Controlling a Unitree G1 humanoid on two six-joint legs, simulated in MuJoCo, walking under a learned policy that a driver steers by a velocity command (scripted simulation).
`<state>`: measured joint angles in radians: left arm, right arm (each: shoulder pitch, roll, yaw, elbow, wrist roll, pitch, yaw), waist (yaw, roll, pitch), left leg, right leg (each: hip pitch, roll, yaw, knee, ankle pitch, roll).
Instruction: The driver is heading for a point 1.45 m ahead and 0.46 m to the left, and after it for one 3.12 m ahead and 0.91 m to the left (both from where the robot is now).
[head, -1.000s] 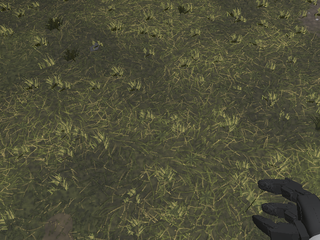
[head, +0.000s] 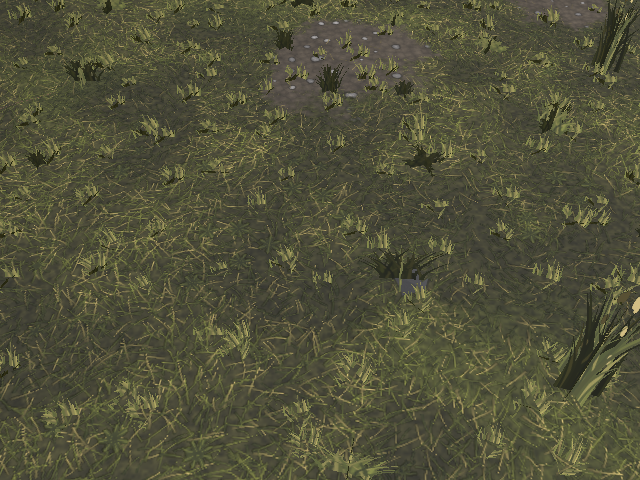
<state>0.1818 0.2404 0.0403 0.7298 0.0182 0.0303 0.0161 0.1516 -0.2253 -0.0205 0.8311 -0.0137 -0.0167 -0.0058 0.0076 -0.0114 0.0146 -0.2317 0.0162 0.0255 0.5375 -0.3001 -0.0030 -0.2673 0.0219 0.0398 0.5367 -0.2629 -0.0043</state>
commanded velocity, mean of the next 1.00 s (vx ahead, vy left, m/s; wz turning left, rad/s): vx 0.31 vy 0.00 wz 0.13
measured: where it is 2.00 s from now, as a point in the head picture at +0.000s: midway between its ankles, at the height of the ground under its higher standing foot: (172, 300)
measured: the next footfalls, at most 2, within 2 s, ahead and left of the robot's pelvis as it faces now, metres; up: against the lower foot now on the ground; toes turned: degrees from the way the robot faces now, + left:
right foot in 0.80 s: +0.14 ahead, -0.17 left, +0.00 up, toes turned -1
left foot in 1.26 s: +0.50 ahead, +0.10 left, +0.00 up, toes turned +31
